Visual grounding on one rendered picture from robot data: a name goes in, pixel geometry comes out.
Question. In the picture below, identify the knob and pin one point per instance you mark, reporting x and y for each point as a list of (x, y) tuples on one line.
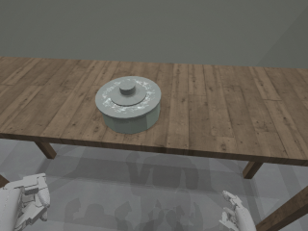
[(127, 87)]

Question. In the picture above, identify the lid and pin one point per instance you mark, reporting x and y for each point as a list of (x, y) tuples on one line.
[(111, 103)]

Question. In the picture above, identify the pot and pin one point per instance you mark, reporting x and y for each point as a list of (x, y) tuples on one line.
[(133, 126)]

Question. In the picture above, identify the robot right hand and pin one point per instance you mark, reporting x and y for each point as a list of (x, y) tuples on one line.
[(241, 220)]

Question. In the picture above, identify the table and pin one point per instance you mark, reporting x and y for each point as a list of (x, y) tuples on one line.
[(257, 114)]

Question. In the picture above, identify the robot left hand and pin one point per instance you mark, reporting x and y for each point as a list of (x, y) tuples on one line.
[(32, 194)]

